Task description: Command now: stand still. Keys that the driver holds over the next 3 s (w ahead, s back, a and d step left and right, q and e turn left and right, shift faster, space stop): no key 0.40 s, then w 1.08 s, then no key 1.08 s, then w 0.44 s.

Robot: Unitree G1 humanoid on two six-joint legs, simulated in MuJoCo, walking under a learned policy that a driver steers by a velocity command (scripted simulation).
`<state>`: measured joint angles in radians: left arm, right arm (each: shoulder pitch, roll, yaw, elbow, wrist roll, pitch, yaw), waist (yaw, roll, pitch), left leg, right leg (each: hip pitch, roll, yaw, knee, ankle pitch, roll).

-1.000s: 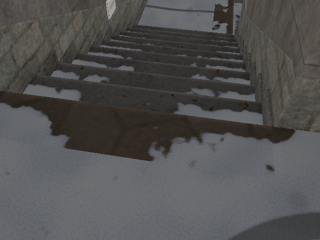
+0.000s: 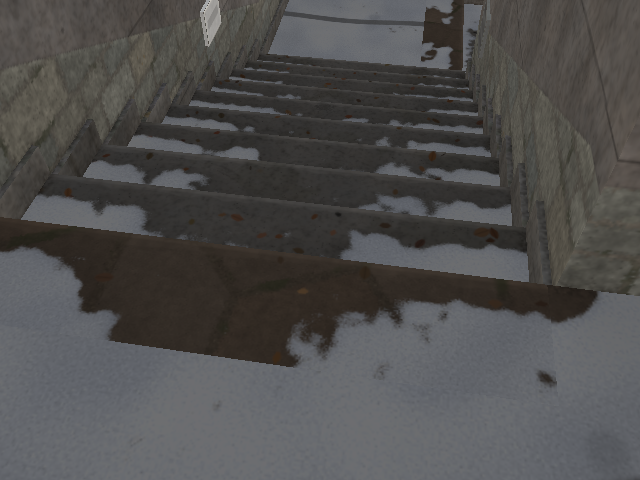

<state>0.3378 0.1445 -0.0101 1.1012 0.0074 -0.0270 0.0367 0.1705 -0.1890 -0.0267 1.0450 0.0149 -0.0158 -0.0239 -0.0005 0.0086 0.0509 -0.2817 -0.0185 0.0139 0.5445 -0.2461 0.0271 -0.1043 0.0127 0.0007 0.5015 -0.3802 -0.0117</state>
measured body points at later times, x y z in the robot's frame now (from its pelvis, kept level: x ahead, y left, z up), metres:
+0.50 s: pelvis +0.00 +0.00 +0.00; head +0.00 +0.00 +0.45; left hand -0.05 +0.22 -0.16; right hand +0.03 -0.24 -0.16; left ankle +0.02 +0.10 -0.73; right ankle -0.07 -0.11 -0.73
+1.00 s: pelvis +0.16 +0.05 +0.01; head +0.17 +0.06 +0.46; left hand +0.31 +0.30 -0.11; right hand +0.09 -0.18 -0.14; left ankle +0.06 +0.13 -0.73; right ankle +0.30 -0.12 -0.67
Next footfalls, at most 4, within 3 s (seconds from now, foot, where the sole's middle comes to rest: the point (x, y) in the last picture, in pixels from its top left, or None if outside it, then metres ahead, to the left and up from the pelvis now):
1.20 right None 0.46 -0.09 -0.77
1.70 left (281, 372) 0.73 0.13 -0.77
1.98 right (385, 409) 0.64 -0.10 -0.77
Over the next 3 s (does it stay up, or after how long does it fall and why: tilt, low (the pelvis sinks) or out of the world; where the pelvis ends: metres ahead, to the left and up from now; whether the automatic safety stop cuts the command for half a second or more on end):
stays up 0.76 0.05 0.01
